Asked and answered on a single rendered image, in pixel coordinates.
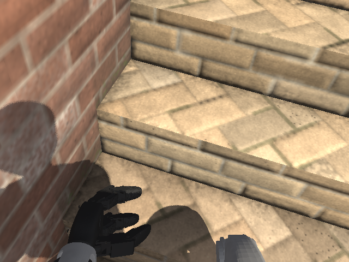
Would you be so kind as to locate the left robot forearm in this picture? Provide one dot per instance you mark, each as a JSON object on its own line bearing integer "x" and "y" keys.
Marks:
{"x": 77, "y": 252}

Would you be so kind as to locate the left robot hand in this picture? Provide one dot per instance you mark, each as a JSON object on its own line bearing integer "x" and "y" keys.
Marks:
{"x": 92, "y": 227}

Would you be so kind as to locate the robot right thigh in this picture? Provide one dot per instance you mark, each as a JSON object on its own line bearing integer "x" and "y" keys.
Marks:
{"x": 237, "y": 248}

